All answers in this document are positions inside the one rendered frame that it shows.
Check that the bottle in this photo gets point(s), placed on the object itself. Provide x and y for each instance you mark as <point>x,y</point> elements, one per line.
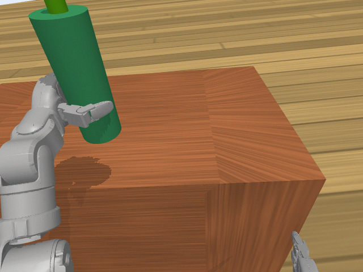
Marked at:
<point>68,39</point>

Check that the left robot arm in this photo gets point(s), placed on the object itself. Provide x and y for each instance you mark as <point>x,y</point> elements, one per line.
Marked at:
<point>28,199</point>

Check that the right robot hand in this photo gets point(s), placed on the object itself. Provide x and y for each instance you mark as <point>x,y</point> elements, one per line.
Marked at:
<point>300,256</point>

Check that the left robot hand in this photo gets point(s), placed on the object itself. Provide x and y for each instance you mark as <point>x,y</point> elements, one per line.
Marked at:
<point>47,93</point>

